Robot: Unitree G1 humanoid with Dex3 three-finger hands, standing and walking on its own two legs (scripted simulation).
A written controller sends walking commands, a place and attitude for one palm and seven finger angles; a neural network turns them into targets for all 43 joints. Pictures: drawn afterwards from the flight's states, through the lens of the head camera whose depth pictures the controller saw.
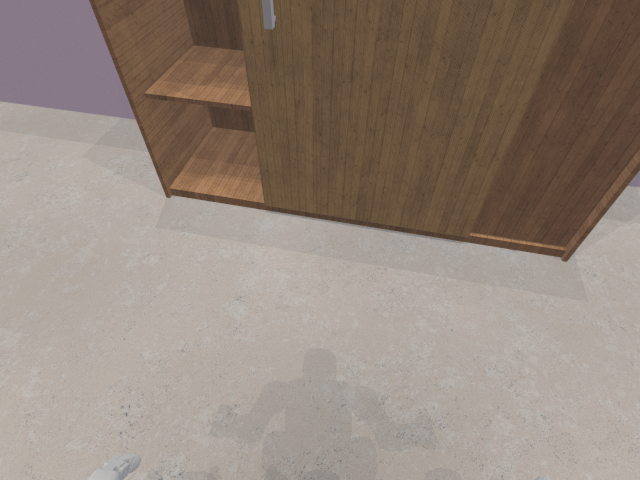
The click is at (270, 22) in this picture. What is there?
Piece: wardrobe's sliding door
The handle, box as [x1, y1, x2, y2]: [262, 0, 275, 29]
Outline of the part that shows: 262,0 264,28 272,29 275,20 275,16 273,15 272,0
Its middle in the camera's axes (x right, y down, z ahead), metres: -0.14 -0.68 +1.03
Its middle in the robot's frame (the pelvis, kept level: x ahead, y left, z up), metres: +1.24 +0.22 +0.15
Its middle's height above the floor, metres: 0.91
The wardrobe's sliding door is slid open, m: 0.47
